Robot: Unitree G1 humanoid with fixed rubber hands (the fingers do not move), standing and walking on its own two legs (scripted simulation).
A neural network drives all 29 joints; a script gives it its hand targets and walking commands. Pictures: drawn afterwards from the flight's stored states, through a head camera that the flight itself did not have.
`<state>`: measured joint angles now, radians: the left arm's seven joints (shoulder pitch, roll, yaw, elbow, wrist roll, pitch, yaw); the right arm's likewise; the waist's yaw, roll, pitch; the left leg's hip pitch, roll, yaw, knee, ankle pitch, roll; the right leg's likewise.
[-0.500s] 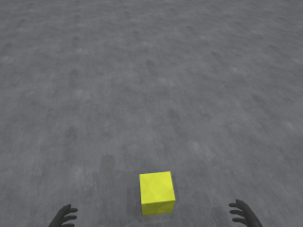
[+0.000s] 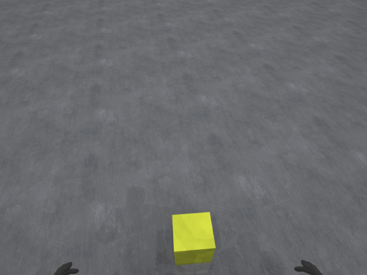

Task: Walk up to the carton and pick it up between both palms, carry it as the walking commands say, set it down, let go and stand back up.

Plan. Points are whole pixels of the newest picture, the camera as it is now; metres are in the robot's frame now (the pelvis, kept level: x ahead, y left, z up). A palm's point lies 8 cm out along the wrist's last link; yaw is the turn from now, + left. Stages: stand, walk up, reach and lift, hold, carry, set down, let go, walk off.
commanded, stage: stand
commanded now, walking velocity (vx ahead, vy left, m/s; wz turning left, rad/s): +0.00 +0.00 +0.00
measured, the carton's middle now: (192, 239) +0.43 -0.04 -0.66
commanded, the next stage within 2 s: none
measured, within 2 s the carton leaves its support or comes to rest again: neither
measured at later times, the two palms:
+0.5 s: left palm out of the picture +0.09 +0.30 -0.09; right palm out of the picture +0.08 -0.31 -0.10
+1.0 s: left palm out of the picture +0.07 +0.30 -0.09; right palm out of the picture +0.06 -0.31 -0.10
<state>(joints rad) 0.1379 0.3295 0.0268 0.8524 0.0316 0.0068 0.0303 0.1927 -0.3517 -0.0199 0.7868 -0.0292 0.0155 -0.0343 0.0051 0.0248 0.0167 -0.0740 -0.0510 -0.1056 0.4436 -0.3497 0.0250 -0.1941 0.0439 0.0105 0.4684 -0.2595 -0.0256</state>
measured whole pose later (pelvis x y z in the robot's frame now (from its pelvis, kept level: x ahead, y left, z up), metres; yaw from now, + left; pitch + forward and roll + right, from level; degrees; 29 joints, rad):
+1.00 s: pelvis -0.02 -0.01 +0.01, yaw +0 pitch -2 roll +0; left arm 0.10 0.37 0.01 1.04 0.02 -0.01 0.01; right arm 0.18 -0.39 0.01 0.97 -0.02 -0.01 -0.02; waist 0.01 0.02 0.03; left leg -0.03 -0.04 -0.11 0.35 -0.27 0.01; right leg -0.15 0.05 0.01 0.37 -0.18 -0.03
